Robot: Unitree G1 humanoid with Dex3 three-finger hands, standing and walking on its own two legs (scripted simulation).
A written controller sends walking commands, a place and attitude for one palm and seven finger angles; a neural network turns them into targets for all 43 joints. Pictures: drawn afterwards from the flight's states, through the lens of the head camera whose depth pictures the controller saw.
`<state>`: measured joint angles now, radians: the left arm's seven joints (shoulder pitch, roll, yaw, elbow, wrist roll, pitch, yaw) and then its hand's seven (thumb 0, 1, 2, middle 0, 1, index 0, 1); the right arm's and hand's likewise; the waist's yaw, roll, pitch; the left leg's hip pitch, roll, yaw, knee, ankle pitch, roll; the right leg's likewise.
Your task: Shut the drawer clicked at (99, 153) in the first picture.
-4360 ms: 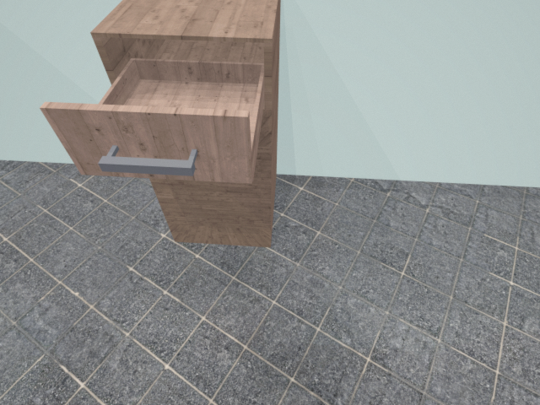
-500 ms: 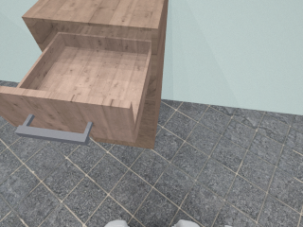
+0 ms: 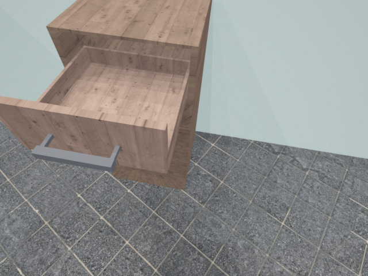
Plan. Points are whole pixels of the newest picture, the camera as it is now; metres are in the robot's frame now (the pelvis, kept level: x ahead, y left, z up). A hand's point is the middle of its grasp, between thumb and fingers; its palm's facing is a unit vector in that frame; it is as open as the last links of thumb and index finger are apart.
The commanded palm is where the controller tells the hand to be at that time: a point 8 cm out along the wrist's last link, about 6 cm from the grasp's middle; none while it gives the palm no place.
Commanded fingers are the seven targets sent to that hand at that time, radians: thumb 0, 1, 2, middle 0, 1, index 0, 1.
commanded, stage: come to a stop and stand still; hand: left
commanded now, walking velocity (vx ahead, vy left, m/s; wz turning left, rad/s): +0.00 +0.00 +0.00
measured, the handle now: (78, 151) +0.35 +0.27 +0.05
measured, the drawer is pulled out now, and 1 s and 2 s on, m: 0.29 0.29 0.29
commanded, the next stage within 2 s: look again from close up in 0.08 s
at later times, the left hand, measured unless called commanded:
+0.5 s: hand out of the picture +0.05 +0.20 -0.16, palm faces -0.04 -0.96 -0.27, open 7.4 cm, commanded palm none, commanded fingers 0.00 0.90 0.90 -0.20 -0.30 -0.20 -0.30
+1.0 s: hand out of the picture +0.04 +0.18 -0.17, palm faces -0.01 -0.98 -0.22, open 7.3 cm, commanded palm none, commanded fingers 0.00 0.90 0.90 -0.20 -0.30 -0.20 -0.30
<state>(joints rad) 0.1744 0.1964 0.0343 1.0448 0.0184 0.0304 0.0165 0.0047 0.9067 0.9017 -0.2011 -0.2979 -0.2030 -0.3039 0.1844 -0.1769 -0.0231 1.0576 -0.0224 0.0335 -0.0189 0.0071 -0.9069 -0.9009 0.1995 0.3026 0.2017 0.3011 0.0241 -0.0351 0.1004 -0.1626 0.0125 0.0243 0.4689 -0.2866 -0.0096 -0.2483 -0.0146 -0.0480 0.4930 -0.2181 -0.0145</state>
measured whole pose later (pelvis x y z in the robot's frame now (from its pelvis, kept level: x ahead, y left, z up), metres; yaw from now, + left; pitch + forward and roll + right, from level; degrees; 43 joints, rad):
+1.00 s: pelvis +0.01 +0.00 +0.00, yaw -2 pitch -1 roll +1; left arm 0.25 0.16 0.00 1.09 0.01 -0.01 0.03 0.01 0.92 0.90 -0.20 -0.30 -0.20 -0.30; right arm 0.29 -0.18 0.00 1.10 -0.02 0.00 -0.02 0.01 -0.91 -0.90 0.20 0.30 0.20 0.30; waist 0.00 0.01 0.05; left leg -0.14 0.02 0.06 0.46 -0.31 -0.02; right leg -0.26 0.00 -0.01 0.53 -0.26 -0.03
